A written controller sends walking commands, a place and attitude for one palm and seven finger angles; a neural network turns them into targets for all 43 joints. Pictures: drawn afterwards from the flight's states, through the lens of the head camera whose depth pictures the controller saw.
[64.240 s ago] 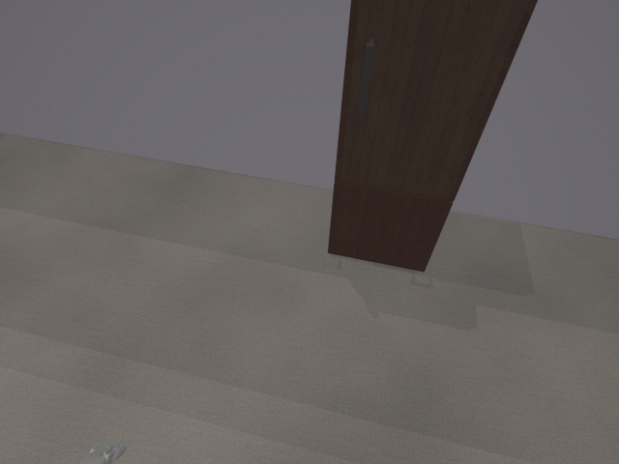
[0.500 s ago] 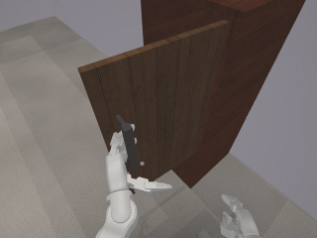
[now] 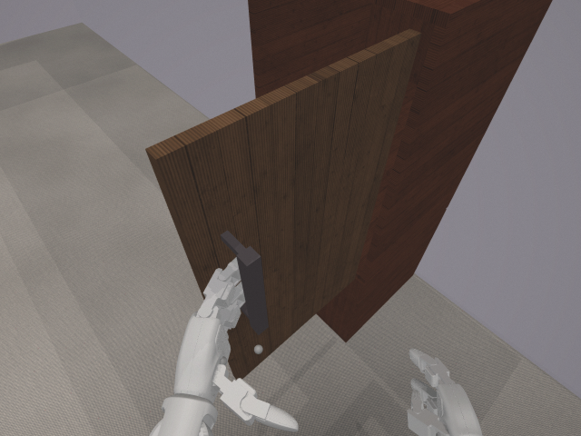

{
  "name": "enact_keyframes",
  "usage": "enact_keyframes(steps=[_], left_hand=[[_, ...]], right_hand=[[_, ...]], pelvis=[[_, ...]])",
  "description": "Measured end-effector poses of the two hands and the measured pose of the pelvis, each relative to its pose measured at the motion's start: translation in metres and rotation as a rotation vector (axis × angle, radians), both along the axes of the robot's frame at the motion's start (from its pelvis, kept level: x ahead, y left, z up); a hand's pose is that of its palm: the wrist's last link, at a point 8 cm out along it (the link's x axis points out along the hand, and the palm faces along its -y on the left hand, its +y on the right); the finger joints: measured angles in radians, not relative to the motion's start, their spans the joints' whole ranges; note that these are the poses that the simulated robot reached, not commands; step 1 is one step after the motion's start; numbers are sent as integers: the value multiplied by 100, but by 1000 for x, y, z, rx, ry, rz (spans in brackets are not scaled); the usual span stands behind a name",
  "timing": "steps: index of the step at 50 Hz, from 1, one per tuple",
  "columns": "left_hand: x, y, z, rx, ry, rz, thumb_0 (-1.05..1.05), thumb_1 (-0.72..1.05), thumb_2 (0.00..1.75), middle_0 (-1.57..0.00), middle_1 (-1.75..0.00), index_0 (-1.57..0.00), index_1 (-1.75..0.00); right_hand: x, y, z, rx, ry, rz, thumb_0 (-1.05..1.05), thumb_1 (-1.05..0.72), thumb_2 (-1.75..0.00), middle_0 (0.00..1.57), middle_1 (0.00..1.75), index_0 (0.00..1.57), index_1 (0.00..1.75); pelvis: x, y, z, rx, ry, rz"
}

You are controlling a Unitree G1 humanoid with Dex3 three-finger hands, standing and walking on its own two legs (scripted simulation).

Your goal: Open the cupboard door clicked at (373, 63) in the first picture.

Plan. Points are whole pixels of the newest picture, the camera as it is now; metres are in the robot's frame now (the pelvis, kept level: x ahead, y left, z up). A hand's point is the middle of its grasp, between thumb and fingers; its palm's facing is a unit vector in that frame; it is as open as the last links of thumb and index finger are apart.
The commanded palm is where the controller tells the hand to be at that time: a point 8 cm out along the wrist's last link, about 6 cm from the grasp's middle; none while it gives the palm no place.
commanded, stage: slide the hand sideways off the handle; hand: left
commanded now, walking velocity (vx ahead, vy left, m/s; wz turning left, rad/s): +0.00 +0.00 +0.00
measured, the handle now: (245, 287) +0.29 +0.08 +0.08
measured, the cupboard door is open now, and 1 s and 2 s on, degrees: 90 89 89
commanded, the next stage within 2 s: draw the hand back to the body in 0.66 s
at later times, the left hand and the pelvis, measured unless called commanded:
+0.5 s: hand (209, 389) +0.17 +0.10 +0.08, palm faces +0.01 -1.00 -0.03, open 16.1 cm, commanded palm +0.13 +0.16 +0.08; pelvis +0.01 -0.02 -0.01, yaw +1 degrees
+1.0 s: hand (161, 388) +0.16 +0.15 +0.10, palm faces +0.01 -1.00 -0.06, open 16.3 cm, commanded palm +0.13 +0.20 +0.11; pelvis +0.00 +0.00 -0.01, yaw +1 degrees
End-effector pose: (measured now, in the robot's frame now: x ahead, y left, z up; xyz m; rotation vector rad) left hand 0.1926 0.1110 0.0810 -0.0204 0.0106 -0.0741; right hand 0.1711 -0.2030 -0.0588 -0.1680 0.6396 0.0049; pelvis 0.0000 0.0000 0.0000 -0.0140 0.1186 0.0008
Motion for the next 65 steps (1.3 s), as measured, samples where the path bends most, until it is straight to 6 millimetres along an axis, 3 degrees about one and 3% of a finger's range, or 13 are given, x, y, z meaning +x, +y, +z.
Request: enact_keyframes(steps=[15,32,42,54,65], left_hand=[[-27,27,-1,20,35,45,-2,-50,30,-19,-32,-22,-33],[-56,61,-4,52,43,95,-2,-50,30,-16,-30,-17,-31],[-63,67,-2,33,27,58,-2,-50,30,-15,-30,-15,-30],[-51,93,30,71,-31,75,-2,-50,30,-15,-30,-15,-30],[-48,119,53,150,-18,114,-2,-45,32,-15,-30,-15,-30]], right_hand=[[18,-16,-5,-17,-23,-11,2,-90,-90,20,30,20,30],[17,-32,-14,-30,-32,-61,2,-90,-90,20,30,20,30],[14,-27,-8,-37,-71,-78,2,-90,-90,20,30,20,30],[8,-6,6,-10,-98,-78,2,-90,-90,20,30,20,30],[16,4,21,-24,-126,-50,2,-90,-90,20,30,20,30]], pelvis=[[10,-10,-9,-4,40,9],[4,-19,-17,-11,53,24],[-2,-12,-18,-21,40,25],[1,1,-6,-32,-4,22],[8,9,7,-33,-43,21]])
